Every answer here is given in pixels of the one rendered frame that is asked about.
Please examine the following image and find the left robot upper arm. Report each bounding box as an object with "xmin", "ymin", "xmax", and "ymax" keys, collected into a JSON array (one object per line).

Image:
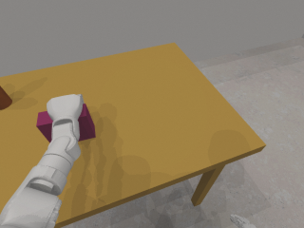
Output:
[{"xmin": 0, "ymin": 187, "xmax": 62, "ymax": 228}]

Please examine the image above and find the table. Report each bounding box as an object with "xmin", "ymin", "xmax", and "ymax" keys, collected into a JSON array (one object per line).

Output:
[{"xmin": 0, "ymin": 42, "xmax": 266, "ymax": 228}]

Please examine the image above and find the robot right hand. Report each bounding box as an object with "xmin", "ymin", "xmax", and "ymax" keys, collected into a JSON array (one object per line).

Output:
[{"xmin": 230, "ymin": 214, "xmax": 256, "ymax": 228}]

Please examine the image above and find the sponge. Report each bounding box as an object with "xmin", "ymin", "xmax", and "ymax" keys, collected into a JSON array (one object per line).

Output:
[{"xmin": 36, "ymin": 104, "xmax": 96, "ymax": 143}]

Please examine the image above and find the left robot forearm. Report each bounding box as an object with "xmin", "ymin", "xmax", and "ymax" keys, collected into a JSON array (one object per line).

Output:
[{"xmin": 0, "ymin": 116, "xmax": 81, "ymax": 225}]

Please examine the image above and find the robot left hand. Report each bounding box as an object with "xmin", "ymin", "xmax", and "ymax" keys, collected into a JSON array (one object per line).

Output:
[{"xmin": 47, "ymin": 94, "xmax": 85, "ymax": 121}]

